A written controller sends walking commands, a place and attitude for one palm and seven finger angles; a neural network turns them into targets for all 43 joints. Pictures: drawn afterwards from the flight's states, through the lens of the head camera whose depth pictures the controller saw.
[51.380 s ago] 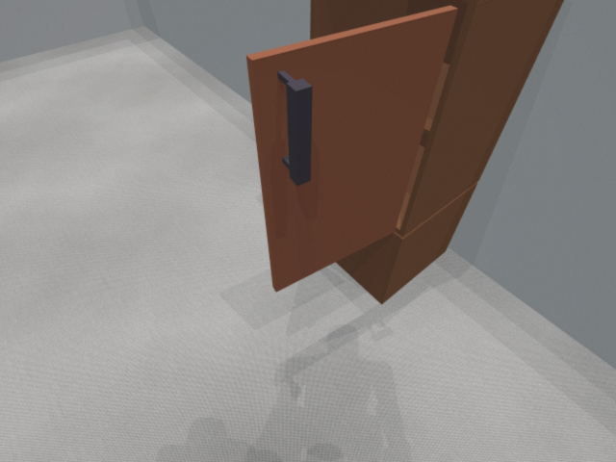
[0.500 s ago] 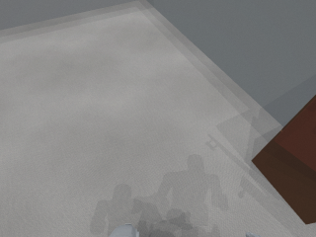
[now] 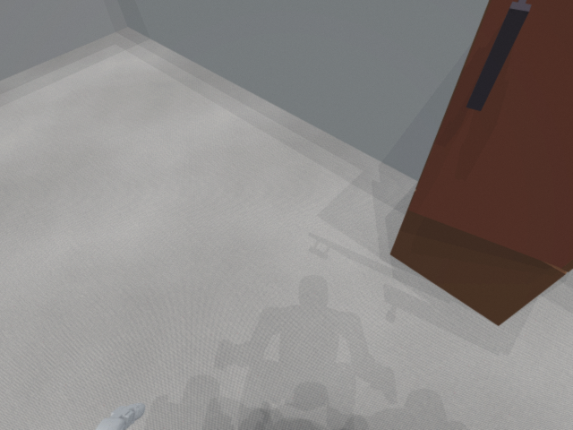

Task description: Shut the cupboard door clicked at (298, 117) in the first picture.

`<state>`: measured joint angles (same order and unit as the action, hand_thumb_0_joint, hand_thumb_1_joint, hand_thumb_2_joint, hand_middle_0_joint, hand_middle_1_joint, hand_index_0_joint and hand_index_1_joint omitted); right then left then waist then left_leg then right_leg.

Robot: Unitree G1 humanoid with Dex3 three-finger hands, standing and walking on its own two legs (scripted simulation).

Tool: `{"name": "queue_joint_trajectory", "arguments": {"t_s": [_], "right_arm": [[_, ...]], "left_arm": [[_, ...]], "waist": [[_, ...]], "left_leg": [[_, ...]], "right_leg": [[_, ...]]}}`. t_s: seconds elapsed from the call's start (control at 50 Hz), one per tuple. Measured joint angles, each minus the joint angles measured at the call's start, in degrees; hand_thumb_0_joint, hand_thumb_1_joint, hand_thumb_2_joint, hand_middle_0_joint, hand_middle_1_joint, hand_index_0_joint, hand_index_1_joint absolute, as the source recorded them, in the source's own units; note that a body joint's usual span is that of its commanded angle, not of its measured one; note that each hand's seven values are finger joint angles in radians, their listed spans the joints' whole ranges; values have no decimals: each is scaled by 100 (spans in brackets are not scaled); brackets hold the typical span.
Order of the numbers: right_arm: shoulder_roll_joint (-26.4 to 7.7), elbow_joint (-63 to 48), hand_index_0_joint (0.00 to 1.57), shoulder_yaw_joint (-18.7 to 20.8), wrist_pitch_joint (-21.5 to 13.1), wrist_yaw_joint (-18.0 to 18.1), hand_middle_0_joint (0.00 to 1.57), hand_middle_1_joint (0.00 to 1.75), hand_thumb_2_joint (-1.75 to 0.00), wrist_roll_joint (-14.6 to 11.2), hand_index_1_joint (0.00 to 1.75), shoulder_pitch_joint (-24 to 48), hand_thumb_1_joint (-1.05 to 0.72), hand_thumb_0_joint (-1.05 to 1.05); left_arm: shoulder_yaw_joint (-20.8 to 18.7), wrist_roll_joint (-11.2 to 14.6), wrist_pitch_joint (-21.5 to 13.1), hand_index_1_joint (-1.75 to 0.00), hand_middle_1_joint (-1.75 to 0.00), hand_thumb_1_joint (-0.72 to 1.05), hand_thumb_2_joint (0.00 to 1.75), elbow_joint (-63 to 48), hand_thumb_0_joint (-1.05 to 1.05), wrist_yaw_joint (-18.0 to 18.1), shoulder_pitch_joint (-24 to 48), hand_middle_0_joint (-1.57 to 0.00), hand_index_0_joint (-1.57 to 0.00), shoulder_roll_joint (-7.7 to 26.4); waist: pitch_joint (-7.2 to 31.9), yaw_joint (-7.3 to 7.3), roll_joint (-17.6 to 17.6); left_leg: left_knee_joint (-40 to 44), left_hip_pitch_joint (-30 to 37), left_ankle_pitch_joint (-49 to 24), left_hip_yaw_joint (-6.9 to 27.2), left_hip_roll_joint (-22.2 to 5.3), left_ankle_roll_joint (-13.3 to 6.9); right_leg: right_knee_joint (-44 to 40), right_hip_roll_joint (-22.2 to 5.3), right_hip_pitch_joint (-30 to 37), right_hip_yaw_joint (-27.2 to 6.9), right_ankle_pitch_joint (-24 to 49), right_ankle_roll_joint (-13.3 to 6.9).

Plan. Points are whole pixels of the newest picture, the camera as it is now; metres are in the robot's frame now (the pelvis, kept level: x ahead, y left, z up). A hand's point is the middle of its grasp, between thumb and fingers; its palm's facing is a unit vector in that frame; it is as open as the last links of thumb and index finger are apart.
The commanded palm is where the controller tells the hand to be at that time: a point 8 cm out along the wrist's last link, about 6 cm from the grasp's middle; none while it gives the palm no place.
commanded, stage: turn to face it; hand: left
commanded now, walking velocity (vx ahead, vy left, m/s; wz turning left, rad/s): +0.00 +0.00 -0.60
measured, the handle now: (497, 55) +0.67 -0.33 +0.15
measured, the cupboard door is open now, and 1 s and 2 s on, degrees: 13 13 13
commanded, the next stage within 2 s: take the last steps up to it in 0.68 s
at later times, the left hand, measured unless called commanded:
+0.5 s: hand (167, 419) +0.16 +0.21 -0.16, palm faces -0.21 -0.95 -0.22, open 7.4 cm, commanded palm none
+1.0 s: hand (214, 407) +0.17 +0.14 -0.14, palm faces -0.38 -0.90 -0.21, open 7.4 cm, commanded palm none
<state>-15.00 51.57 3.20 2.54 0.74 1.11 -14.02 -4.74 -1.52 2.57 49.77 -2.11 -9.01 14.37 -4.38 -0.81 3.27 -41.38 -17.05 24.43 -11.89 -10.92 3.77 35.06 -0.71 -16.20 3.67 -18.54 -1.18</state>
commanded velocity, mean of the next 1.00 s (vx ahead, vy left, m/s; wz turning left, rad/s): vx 0.07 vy -0.04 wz -0.39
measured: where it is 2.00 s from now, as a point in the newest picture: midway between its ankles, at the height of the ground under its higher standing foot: (379, 416)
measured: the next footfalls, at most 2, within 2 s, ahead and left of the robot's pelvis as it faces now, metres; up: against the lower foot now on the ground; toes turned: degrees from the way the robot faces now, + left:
left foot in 0.40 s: +0.11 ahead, +0.13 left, +0.00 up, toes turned -10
right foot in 0.74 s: +0.01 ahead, -0.12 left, +0.00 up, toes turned -24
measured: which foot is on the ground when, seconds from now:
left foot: up 0.00-0.38, down 0.40-0.74, up 0.76-1.00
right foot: down 0.00-0.40, up 0.42-0.72, down 0.74-1.00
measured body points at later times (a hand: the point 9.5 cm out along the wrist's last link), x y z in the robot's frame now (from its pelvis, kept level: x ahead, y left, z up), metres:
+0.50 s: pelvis +0.03 +0.02 +0.01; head +0.08 +0.04 +0.46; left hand +0.17 +0.26 -0.14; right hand +0.07 -0.24 -0.11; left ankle +0.07 +0.13 -0.72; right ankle -0.04 -0.09 -0.66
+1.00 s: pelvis +0.05 -0.02 +0.02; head +0.06 -0.03 +0.47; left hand +0.19 +0.18 -0.13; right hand -0.03 -0.27 -0.13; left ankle +0.09 +0.10 -0.67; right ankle -0.03 -0.10 -0.72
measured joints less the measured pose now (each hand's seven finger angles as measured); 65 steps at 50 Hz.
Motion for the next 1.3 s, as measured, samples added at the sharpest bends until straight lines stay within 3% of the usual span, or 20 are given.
{"name": "queue_joint_trajectory", "arguments": {"t_s": [0.06,0.14,0.3,0.38,0.4,0.46,0.5,0.54,0.68,0.72,0.74,0.76,0.82,0.88,0.94,1.04,1.1,1.16,1.22,1.3], "right_arm": [[-179,115,20,57,185,47,20,30,-90,-27,30,107,-91,1],[-141,68,20,42,164,22,20,30,-90,-29,30,281,-91,1],[60,-131,20,-19,77,-2,20,30,-90,-65,30,516,-91,1],[137,-214,20,-82,-52,20,20,30,-90,-95,30,537,-91,1],[127,-244,20,-104,-116,26,20,30,-90,-75,30,500,-91,1],[280,-248,20,-202,-157,48,20,30,-90,13,30,479,-91,1],[348,-260,20,-255,-154,62,20,30,-90,56,30,394,-91,1],[372,-244,20,-275,-141,86,20,30,-90,76,30,312,-91,1],[286,-9,20,-190,-106,76,20,30,-90,81,30,83,-90,1],[231,80,20,-150,-77,57,20,30,-90,56,30,-7,-90,1],[213,116,20,-126,-57,42,20,30,-90,28,30,-75,-90,1],[171,177,20,-93,-22,33,20,30,-90,0,30,-97,-90,1],[17,344,20,-8,153,58,20,30,-90,-33,30,-59,-91,1],[10,414,20,1,154,23,20,30,-90,-2,30,-55,-91,1],[80,399,20,-6,87,-54,20,30,-90,29,30,-80,-91,1],[218,374,20,-15,-28,-91,20,30,-90,40,30,-58,-91,1],[259,304,20,-70,-240,-47,20,30,-90,50,30,-87,-91,1],[351,271,20,-138,-419,31,20,30,-90,115,30,-126,-91,1],[429,282,20,-190,-462,89,20,30,-90,122,30,-361,-91,0],[512,493,20,-233,-508,139,20,30,-90,106,30,-666,-91,0]], "left_arm": [[106,26,-86,-30,-29,91,90,25,1,101,-27,-20,-19,-189],[148,39,-81,-30,-29,91,90,63,1,189,-150,-20,-20,-265],[165,6,-54,-30,-30,90,90,179,1,170,-292,-20,-20,-275],[110,23,12,-30,-30,90,90,229,1,179,-349,-21,-20,-211],[96,51,38,-30,-30,90,90,220,1,178,-375,-21,-20,-194],[26,59,115,-30,-30,91,90,251,1,176,-276,-20,-20,-16],[-30,31,143,-30,-30,91,90,255,1,136,-238,-20,-20,56],[-58,21,172,-30,-29,91,90,237,1,92,-188,-20,-20,84],[-1,28,156,-30,-29,91,90,188,1,54,-59,-20,-19,-5],[32,31,103,-30,-29,91,90,181,1,56,-51,-20,-19,-51],[59,24,50,-30,-29,91,90,158,1,56,-86,-20,-19,-45],[70,1,-21,-30,-29,91,90,185,1,81,-98,-20,-19,-82],[185,-8,-101,-30,-29,91,90,286,1,137,-146,-20,-19,-288],[208,2,-108,-30,-29,91,90,366,1,187,-263,-20,-20,-396],[212,5,-149,-30,-30,91,90,472,1,180,-381,-20,-20,-417],[179,-20,-206,-30,-30,91,90,644,1,127,-575,-20,-20,-383],[130,18,-172,-30,-30,90,90,753,1,94,-749,-20,-20,-328],[92,-3,-21,-30,-30,91,90,900,1,38,-818,-20,-20,-231],[22,-84,58,-30,-29,91,90,940,1,-55,-746,-20,-19,-139],[-28,-71,19,-30,-29,91,90,805,1,-93,-497,-20,-19,-61]], "waist": [[-24,-27,158],[-48,-12,-14],[-1,84,-296],[76,128,-403],[133,119,-365],[42,159,-591],[32,152,-600],[18,131,-531],[-2,9,-194],[27,-19,-122],[80,-23,-148],[114,-11,-113],[140,-58,92],[189,-72,30],[249,-89,-106],[320,8,-316],[383,42,-427],[401,-17,-589],[430,-67,-628],[317,-56,-566]], "left_leg": [[-1583,-645,558,670,351,31],[-2193,-1138,67,887,586,132],[-925,-975,-129,1067,770,175],[594,-327,-729,1015,882,94],[923,-199,-1051,1032,825,-33],[686,-158,-828,790,810,-356],[808,-31,-784,691,720,-391],[995,88,-864,634,628,-363],[1115,245,-878,385,364,-258],[923,204,-763,320,307,-185],[751,146,-664,273,315,-139],[465,35,-384,298,310,-109],[-891,-470,473,797,543,-103],[-1768,-845,276,855,684,-51],[-1674,-938,-32,791,676,-5],[-452,-623,-85,726,682,-36],[834,-78,-636,649,724,-157],[668,27,-669,463,680,-451],[1060,397,-621,352,603,-418],[1706,897,-790,275,479,-320]], "right_leg": [[48,84,-20,-129,-154,-54],[-455,121,139,-437,165,-45],[-677,267,224,-892,278,-12],[-339,358,96,-1119,74,123],[-134,437,-11,-1132,-28,152],[1430,370,-526,-930,-1036,211],[2313,316,-809,-682,-1121,276],[2650,223,-925,-483,-1030,333],[1203,20,-425,-179,-765,323],[393,29,-79,-117,-230,270],[-119,-2,144,-138,151,214],[-245,18,201,-170,1,143],[-202,98,202,-200,-110,-1],[-584,86,393,-274,98,-27],[-903,100,568,-304,220,-50],[-1046,199,740,-350,163,-64],[-609,272,654,-433,-166,-22],[1259,267,-43,-468,-784,-65],[2623,138,-777,-376,-305,6],[2959,-83,-1445,-400,339,155]]}}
